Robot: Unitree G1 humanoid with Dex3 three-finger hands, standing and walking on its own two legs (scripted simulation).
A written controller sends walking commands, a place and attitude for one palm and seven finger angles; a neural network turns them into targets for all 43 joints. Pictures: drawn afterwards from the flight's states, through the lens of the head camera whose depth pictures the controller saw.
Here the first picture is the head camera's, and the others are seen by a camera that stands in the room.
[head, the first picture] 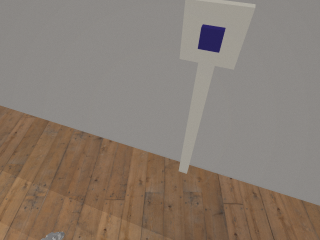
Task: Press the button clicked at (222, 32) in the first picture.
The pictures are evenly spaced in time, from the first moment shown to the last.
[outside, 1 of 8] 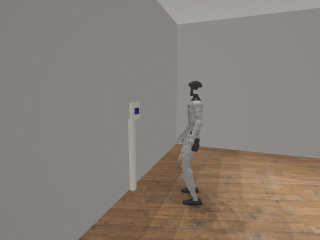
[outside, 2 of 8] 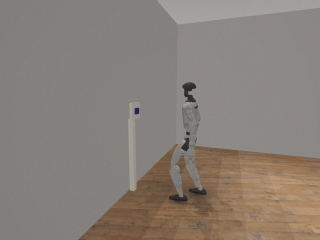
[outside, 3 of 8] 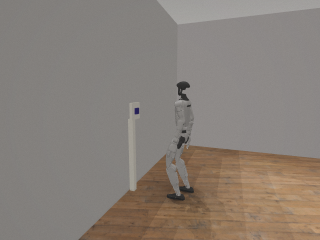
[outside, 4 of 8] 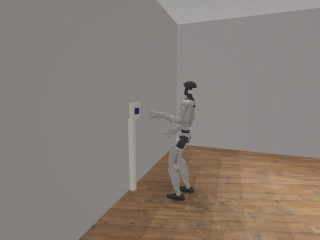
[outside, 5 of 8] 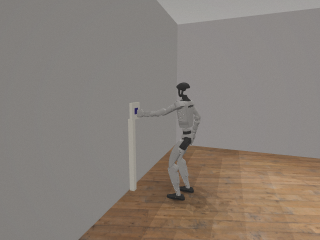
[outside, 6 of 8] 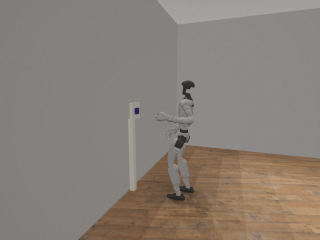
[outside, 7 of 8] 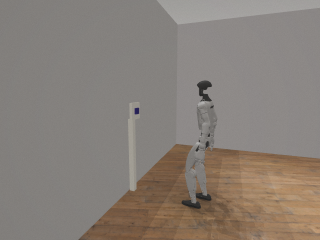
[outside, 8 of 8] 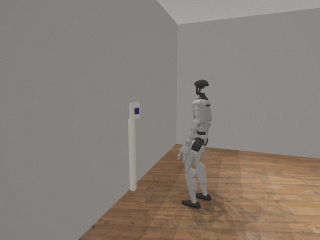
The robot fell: no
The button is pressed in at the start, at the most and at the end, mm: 0 13 0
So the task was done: yes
